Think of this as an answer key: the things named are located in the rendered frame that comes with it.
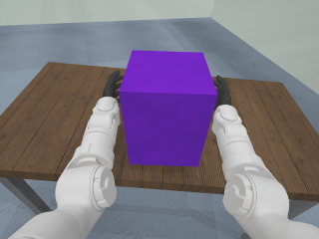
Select carton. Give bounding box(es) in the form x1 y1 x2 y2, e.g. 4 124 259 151
119 50 218 167

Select robot left upper arm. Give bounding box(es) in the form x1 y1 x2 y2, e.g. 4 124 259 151
8 164 117 239

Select right robot hand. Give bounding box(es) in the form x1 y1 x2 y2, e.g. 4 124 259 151
213 75 232 111

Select left robot hand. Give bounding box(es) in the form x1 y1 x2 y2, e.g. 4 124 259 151
102 70 124 103

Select robot right forearm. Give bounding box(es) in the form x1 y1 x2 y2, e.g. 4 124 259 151
211 105 277 181

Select robot left forearm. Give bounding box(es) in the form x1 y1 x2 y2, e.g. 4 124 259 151
55 97 121 204

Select table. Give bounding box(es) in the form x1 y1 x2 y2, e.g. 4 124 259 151
0 62 319 239

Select robot right upper arm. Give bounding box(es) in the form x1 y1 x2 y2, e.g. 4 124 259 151
222 172 319 239

